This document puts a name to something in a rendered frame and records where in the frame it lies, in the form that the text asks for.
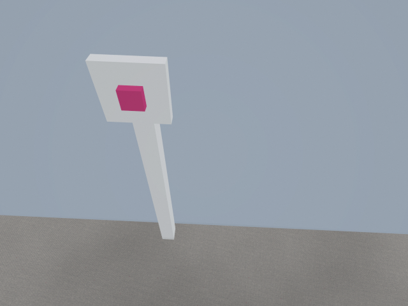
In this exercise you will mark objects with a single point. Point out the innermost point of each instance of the button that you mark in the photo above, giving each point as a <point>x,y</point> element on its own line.
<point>131,98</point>

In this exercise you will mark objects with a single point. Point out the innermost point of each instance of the panel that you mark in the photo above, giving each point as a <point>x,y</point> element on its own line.
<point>109,71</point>

